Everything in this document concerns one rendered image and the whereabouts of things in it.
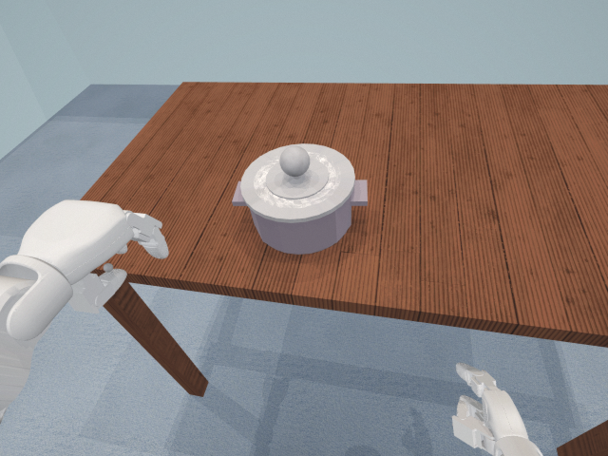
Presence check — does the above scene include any right robot hand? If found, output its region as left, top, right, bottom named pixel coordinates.
left=452, top=363, right=529, bottom=456

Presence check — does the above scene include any knob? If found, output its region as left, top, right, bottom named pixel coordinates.
left=279, top=145, right=310, bottom=177

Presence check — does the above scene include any left robot forearm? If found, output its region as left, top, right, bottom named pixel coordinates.
left=0, top=255, right=73, bottom=424

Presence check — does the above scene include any right robot forearm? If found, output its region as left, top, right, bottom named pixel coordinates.
left=494, top=436, right=543, bottom=456

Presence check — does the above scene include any pot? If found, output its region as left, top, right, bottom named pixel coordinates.
left=232, top=180, right=368, bottom=255

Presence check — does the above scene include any left robot hand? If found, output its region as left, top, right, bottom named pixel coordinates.
left=17, top=199, right=169, bottom=314

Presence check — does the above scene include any lid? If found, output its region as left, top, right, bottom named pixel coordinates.
left=240, top=143, right=355, bottom=223

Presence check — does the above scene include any table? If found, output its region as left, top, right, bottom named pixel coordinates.
left=80, top=82, right=608, bottom=456

